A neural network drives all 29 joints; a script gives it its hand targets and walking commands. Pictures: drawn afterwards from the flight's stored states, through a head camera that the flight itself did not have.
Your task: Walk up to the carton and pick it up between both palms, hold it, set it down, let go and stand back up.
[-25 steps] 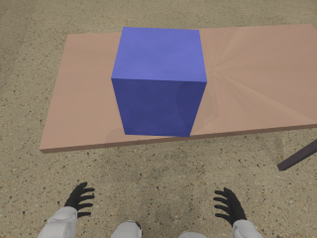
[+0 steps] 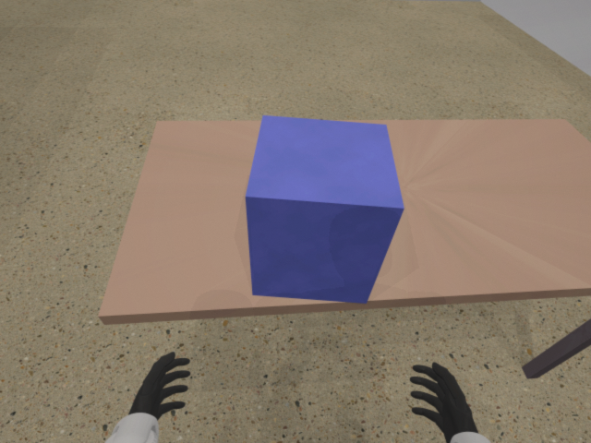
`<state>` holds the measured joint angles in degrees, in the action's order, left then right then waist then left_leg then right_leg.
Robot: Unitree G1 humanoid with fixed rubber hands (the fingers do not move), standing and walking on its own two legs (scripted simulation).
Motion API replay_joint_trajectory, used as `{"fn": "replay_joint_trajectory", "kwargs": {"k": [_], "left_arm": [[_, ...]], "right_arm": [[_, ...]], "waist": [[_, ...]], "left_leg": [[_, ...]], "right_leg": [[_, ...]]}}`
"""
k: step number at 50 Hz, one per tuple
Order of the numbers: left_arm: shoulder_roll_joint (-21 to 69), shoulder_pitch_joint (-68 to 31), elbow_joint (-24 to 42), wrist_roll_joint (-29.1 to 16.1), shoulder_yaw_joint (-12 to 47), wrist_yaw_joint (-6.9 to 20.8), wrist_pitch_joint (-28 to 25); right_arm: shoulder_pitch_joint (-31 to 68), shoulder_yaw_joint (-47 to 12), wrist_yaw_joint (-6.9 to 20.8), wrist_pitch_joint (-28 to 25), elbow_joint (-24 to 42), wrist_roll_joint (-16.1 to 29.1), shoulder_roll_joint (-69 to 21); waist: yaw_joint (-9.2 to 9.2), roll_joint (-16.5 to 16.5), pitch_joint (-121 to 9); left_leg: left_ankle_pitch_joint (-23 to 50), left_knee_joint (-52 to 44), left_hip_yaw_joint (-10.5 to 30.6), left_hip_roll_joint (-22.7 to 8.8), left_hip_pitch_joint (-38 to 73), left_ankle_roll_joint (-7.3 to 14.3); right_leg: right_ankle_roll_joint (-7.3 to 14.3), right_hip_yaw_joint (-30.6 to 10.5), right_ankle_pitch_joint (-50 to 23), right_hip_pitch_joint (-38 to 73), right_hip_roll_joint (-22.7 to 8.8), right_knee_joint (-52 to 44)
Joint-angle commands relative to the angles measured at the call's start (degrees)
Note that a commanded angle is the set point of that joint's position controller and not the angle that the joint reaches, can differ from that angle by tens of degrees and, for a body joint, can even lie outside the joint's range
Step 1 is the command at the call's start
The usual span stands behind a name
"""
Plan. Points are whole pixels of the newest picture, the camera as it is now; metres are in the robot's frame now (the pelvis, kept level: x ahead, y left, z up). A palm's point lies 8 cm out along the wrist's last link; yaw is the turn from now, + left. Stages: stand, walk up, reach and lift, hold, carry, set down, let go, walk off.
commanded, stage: reach and lift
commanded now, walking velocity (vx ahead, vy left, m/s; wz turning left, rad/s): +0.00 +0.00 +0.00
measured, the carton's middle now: (316, 213) +0.48 +0.02 +0.02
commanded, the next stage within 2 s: none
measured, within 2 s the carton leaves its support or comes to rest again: neither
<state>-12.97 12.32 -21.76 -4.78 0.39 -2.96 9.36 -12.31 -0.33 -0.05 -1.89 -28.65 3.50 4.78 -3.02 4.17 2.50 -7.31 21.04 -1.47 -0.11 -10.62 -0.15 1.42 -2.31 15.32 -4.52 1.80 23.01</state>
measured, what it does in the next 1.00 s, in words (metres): stands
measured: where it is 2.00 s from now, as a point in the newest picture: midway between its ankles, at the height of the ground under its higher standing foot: outside the picture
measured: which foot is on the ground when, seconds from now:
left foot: down 0.00-1.00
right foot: down 0.00-1.00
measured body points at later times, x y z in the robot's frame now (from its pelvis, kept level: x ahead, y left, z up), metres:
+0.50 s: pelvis +0.04 +0.00 +0.00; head +0.03 +0.02 +0.45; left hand +0.23 +0.22 -0.04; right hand +0.25 -0.20 -0.03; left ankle +0.05 +0.12 -0.74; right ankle -0.03 -0.11 -0.74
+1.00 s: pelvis +0.04 -0.01 +0.00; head +0.02 +0.00 +0.45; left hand +0.29 +0.21 +0.01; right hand +0.30 -0.19 +0.01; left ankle +0.05 +0.12 -0.74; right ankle -0.03 -0.11 -0.74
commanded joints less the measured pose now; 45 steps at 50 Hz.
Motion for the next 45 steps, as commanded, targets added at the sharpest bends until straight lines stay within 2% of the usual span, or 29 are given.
{"fn": "replay_joint_trajectory", "kwargs": {"k": [1,2,3,4,5,8,11,15,23,28,41,45], "left_arm": [[-3.09,-3.38,9.64,-0.21,-0.54,-0.34,-2.60],[-3.52,-4.46,10.96,-0.03,-0.81,-0.64,-3.12],[-3.08,-8.05,8.19,0.61,0.29,-0.65,-2.76],[-2.65,-7.31,8.47,0.46,0.21,-1.02,-3.08],[-2.17,-7.59,8.58,0.53,0.59,-1.38,-4.01],[-1.75,-6.51,9.60,-0.06,0.44,-2.12,-7.36],[-1.46,-4.91,9.32,0.32,-0.20,-1.77,-9.72],[-1.04,-3.92,9.39,0.90,-0.75,-0.73,-11.64],[-1.97,-4.87,12.77,0.28,-1.38,0.46,-15.06],[-3.13,-6.60,13.34,-0.79,-1.97,1.37,-17.27],[-4.78,-15.56,8.02,-3.48,-3.38,3.54,-23.94],[-5.11,-20.30,6.94,-3.83,-4.05,3.76,-23.05]], "right_arm": [[3.38,2.95,-0.04,-2.76,8.21,1.14,7.80],[4.70,3.00,0.12,-3.30,8.90,1.41,8.16],[8.33,5.28,0.62,-2.96,5.03,-0.37,9.26],[8.11,5.17,1.20,-3.46,5.62,-0.45,9.17],[7.94,5.49,1.47,-4.23,6.32,-0.39,9.72],[7.69,4.23,1.84,-6.49,7.47,1.12,9.98],[6.70,2.81,1.88,-8.30,7.45,2.90,10.54],[5.82,1.58,1.33,-10.37,7.67,4.59,10.74],[5.79,0.14,-0.45,-12.60,10.98,6.31,10.19],[6.77,-0.63,-1.77,-13.52,12.83,6.64,9.60],[15.08,-3.18,-4.48,-17.28,11.93,7.38,8.11],[20.14,-3.56,-5.26,-16.55,10.82,7.91,8.27]], "waist": [[1.03,-8.17,-2.79],[-0.11,-9.10,-3.29],[2.76,-9.79,-4.07],[1.40,-8.96,-3.72],[1.23,-7.86,-4.52],[0.09,-5.18,-8.05],[-0.35,-3.85,-10.07],[-0.27,-3.88,-9.96],[0.12,-5.59,-8.44],[0.37,-5.30,-8.01],[0.54,-2.58,-8.80],[0.70,-2.71,-9.44]], "left_leg": [[3.87,-2.69,-1.21,-0.33,18.97,-2.69],[5.63,-2.66,-0.95,-0.53,19.98,-3.01],[-0.36,-2.05,-0.67,-1.48,16.20,-1.95],[-2.06,-2.81,-0.55,-1.68,14.95,-1.76],[-1.32,-2.77,-0.43,-2.13,15.94,-1.72],[9.01,-1.23,-0.51,-2.06,17.64,-1.54],[18.58,0.58,-0.28,-1.51,20.85,-1.67],[22.15,1.14,0.00,-0.87,22.88,-1.88],[22.94,1.27,0.28,-0.42,23.61,-2.19],[21.42,1.31,0.34,-0.10,23.07,-1.96],[15.91,0.80,0.72,0.46,18.03,-0.60],[13.84,0.04,0.55,0.32,16.92,-0.20]], "right_leg": [[0.38,3.38,1.79,-17.96,-1.04,-10.67],[0.28,3.86,1.16,-18.13,-0.65,-10.39],[-0.53,3.40,3.16,-20.59,-1.18,-10.31],[-0.37,3.76,2.57,-19.39,-1.02,-9.92],[-0.33,3.92,0.98,-18.73,-0.77,-9.37],[-0.11,3.46,-3.77,-16.33,-0.20,-9.24],[-0.10,2.73,-9.05,-15.19,0.05,-9.95],[-0.39,2.15,-13.16,-14.52,-0.21,-10.52],[-0.74,1.25,-16.83,-13.89,-1.19,-10.73],[-1.67,0.54,-19.35,-12.98,-2.00,-10.16],[-4.07,-1.36,-24.85,-8.38,-3.48,-6.83],[-4.01,-1.77,-23.69,-7.82,-3.71,-6.67]]}}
